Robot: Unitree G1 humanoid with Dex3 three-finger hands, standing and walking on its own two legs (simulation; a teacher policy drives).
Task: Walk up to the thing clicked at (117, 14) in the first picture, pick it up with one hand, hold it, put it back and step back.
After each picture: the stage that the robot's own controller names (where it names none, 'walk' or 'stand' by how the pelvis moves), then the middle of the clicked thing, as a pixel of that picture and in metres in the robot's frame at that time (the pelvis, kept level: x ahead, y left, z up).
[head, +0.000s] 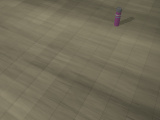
stand; (117, 17) +1.80 -0.46 -0.66
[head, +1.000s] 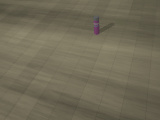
walk; (96, 25) +1.70 -0.03 -0.62
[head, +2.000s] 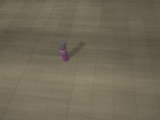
walk; (63, 51) +1.12 +0.29 -0.65
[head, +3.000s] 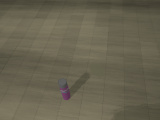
walk; (64, 89) +0.70 +0.24 -0.65
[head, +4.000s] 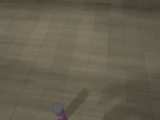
stand; (60, 114) +0.44 +0.21 -0.63
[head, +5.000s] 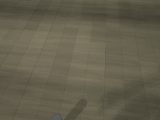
stand; out of the picture +0.42 +0.20 -0.66
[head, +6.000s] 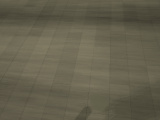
stand; out of the picture +0.36 +0.23 -0.65
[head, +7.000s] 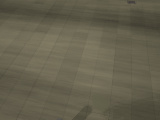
stand; out of the picture +0.40 +0.19 -0.64
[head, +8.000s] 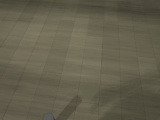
walk; out of the picture +0.38 +0.23 -0.62
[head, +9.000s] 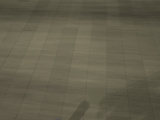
stand; out of the picture +0.37 +0.22 -0.63
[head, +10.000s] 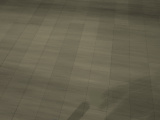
walk; out of the picture +0.34 +0.22 -0.63
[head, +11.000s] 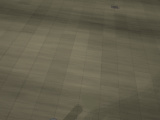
walk; out of the picture +0.42 +0.17 -0.65
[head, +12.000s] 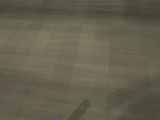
stand; out of the picture +0.39 +0.24 -0.65
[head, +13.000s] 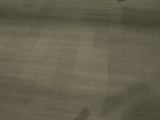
stand; out of the picture +0.35 +0.21 -0.66
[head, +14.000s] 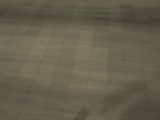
stand; out of the picture +0.34 +0.22 -0.66
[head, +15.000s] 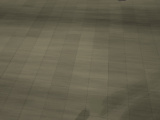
stand; out of the picture +0.34 +0.22 -0.66
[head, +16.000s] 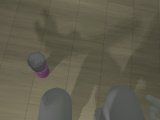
go down; (40, 67) +0.42 +0.21 -0.33
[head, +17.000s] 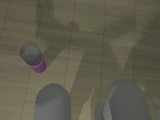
go down; (35, 60) +0.43 +0.22 -0.28
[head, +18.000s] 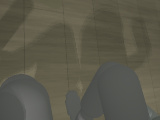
close in; out of the picture +0.43 +0.26 -0.18
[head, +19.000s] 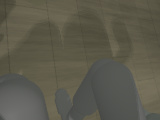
close; out of the picture +0.43 +0.28 -0.17
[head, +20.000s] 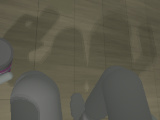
lift; out of the picture +0.35 +0.25 -0.13
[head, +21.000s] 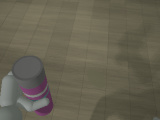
lift; (37, 90) +0.30 +0.17 +0.04
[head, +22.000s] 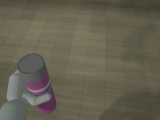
hold; (40, 88) +0.32 +0.16 +0.03
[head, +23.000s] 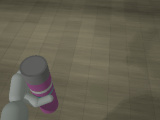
hold; (43, 89) +0.31 +0.16 +0.04
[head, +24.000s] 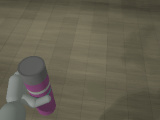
crouch; (40, 90) +0.32 +0.16 +0.02
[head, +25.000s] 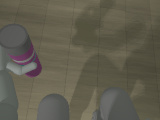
crouch; (25, 56) +0.42 +0.19 -0.05
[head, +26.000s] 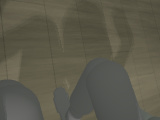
lower; out of the picture +0.43 +0.26 -0.17
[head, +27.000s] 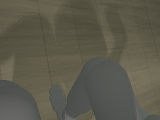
lower; out of the picture +0.44 +0.28 -0.17
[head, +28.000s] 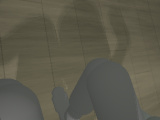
lower; out of the picture +0.43 +0.28 -0.17
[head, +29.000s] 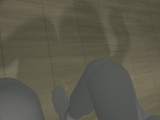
lower; out of the picture +0.42 +0.28 -0.17
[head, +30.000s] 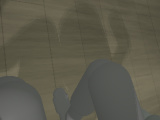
loosen; out of the picture +0.41 +0.29 -0.17
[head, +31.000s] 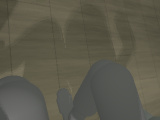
withdraw; out of the picture +0.41 +0.28 -0.17
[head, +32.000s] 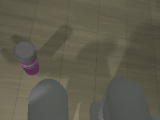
walk; (29, 60) +0.43 +0.23 -0.24
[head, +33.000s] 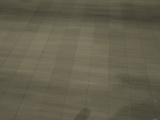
stand; out of the picture +0.34 +0.18 -0.59
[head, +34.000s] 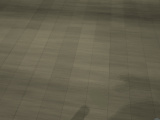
stand; out of the picture +0.36 +0.20 -0.60
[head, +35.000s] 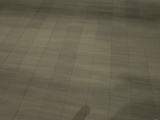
stand; out of the picture +0.35 +0.19 -0.60
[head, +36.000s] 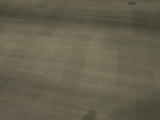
stand; out of the picture +0.38 +0.17 -0.66
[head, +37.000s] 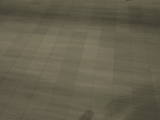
stand; out of the picture +0.35 +0.19 -0.66
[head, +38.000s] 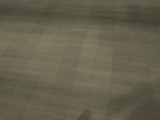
walk; out of the picture +0.34 +0.21 -0.66
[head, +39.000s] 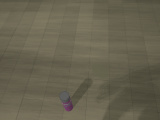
walk; (66, 102) +0.49 +0.19 -0.64
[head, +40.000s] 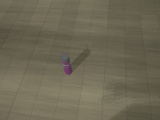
walk; (66, 64) +0.79 +0.19 -0.63
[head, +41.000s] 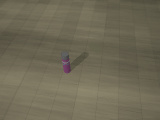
stand; (66, 62) +0.97 +0.19 -0.64
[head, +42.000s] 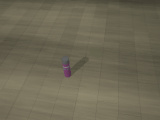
stand; (66, 67) +0.97 +0.20 -0.66
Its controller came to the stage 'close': yes
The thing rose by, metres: 0.67
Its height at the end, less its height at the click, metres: +0.00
